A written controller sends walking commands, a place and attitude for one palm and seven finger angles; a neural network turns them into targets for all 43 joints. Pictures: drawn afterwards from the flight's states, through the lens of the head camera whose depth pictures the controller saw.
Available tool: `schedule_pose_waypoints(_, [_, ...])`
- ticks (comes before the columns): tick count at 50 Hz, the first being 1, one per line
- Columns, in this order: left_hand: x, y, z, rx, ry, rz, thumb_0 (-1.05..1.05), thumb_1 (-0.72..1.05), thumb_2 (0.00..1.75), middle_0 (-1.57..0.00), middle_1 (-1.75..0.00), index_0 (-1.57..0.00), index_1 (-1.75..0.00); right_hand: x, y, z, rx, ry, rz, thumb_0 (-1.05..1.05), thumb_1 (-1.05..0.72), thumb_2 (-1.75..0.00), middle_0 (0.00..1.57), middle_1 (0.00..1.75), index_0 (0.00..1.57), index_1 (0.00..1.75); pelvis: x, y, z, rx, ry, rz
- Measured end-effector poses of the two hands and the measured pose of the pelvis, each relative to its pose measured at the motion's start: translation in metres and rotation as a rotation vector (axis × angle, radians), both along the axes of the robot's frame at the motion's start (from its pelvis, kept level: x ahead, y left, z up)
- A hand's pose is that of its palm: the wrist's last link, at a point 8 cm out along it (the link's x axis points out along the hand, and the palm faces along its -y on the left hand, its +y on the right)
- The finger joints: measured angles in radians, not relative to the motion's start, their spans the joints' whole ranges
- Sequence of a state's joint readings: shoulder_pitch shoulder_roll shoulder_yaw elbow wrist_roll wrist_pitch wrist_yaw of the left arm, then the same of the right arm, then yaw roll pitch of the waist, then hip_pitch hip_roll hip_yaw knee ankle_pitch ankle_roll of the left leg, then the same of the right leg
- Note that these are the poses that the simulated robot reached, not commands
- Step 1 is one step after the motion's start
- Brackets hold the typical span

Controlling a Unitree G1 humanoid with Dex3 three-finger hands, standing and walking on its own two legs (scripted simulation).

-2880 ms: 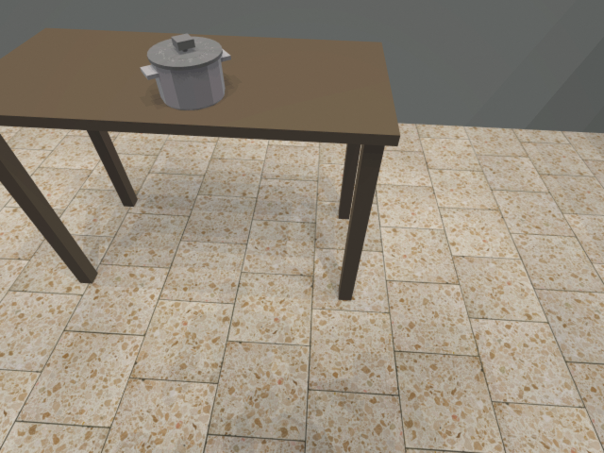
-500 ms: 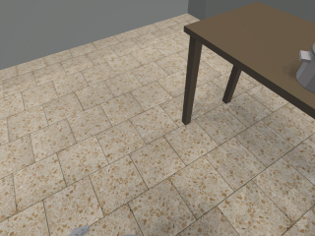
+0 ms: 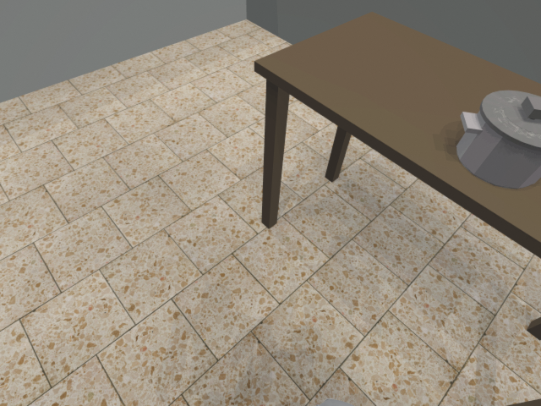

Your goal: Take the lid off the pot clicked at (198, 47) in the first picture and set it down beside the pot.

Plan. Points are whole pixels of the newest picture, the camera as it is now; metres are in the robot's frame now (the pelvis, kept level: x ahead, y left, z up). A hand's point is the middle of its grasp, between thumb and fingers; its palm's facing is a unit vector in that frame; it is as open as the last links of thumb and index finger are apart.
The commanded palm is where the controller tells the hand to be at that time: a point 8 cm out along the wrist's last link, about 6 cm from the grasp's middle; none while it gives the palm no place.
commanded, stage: turn to face it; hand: left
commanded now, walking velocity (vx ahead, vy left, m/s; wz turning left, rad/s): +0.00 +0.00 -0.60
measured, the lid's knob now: (539, 108) +0.62 -0.42 +0.13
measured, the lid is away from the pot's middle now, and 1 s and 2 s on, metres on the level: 0.00 0.00 0.00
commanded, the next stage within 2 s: take the last steps up to it in 1.10 s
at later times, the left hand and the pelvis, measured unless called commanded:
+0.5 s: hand (174, 372) +0.19 +0.19 -0.18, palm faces -0.26 -0.94 -0.21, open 7.4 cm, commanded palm none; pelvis +0.03 +0.02 -0.01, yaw -17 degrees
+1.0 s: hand (222, 347) +0.23 +0.11 -0.16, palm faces -0.53 -0.81 -0.26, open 7.4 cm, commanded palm none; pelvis +0.03 +0.00 -0.01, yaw -32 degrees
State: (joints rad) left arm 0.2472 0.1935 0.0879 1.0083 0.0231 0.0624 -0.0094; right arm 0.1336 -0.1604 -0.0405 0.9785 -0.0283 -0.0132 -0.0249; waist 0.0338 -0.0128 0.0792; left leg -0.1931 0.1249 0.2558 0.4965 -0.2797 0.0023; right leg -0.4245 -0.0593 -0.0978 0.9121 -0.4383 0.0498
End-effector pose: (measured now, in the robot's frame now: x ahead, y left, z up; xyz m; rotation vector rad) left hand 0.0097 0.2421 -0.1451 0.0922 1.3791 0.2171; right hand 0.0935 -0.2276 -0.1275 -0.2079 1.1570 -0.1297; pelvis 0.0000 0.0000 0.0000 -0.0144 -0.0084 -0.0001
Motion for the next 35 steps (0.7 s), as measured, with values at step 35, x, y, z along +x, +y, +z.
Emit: schedule_pose_waypoints(35, [0.217,-0.025,0.011,-0.022,-0.157,-0.548,0.01,0.91,0.90,-0.20,-0.30,-0.19,-0.30,-0.115,0.006,0.010,-0.030,0.095,-0.463,0.01,-0.91,-0.89,0.21,0.30,0.20,0.30,0.035,0.021,0.004,-0.017,0.030,-0.435])
